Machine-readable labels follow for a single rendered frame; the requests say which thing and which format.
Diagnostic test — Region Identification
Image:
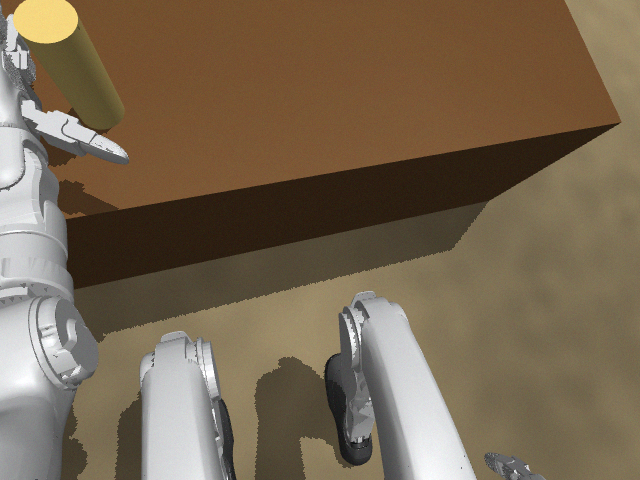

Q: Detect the can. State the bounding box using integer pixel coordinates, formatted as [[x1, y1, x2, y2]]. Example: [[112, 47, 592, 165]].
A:
[[13, 0, 125, 130]]

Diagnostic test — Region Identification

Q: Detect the left robot arm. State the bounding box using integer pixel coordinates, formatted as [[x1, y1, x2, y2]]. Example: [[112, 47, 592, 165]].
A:
[[0, 127, 99, 480]]

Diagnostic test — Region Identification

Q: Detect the right robot hand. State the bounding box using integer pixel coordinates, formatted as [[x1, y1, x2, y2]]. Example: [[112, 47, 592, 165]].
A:
[[484, 453, 546, 480]]

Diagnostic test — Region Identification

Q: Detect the left robot hand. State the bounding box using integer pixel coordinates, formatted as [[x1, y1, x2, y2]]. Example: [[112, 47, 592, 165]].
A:
[[0, 0, 129, 164]]

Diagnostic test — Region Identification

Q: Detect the left robot foot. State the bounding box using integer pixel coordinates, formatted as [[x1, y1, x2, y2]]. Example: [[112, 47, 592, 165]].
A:
[[218, 398, 236, 480]]

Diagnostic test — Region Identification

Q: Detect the right robot foot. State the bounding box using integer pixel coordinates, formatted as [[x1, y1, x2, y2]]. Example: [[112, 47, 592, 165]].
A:
[[325, 353, 372, 466]]

